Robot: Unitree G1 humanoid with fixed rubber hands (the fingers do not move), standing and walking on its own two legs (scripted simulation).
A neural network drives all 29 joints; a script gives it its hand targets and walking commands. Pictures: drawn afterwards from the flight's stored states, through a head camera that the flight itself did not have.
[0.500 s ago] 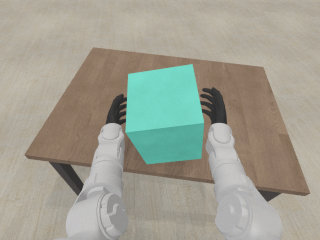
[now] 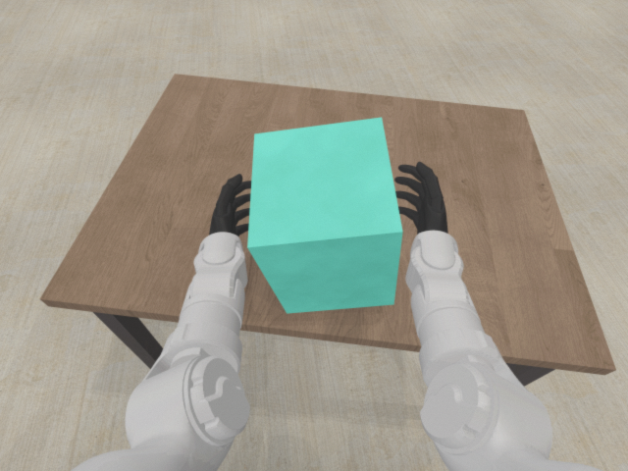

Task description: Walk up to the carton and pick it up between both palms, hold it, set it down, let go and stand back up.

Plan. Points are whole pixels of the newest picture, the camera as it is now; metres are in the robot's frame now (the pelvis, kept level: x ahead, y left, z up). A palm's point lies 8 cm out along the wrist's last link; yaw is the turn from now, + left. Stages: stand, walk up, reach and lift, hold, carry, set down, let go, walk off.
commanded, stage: set down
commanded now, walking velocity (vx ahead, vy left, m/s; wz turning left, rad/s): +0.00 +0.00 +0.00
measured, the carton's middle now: (329, 225) +0.48 +0.04 +0.00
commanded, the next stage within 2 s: none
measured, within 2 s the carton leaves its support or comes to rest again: neither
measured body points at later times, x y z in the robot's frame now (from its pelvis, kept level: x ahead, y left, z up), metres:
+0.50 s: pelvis +0.00 +0.00 +0.00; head +0.08 +0.03 +0.44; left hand +0.43 +0.18 +0.04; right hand +0.45 -0.09 +0.07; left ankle +0.01 +0.13 -0.75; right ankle -0.05 -0.12 -0.75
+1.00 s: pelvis +0.00 +0.00 +0.00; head +0.09 +0.04 +0.44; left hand +0.44 +0.18 +0.04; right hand +0.46 -0.09 +0.07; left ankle +0.01 +0.13 -0.75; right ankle -0.05 -0.12 -0.75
